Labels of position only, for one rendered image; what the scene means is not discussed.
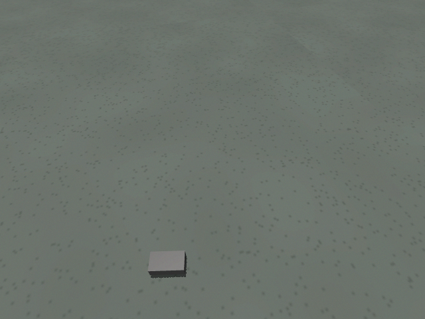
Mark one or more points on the carton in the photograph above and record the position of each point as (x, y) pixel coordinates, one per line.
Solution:
(167, 262)

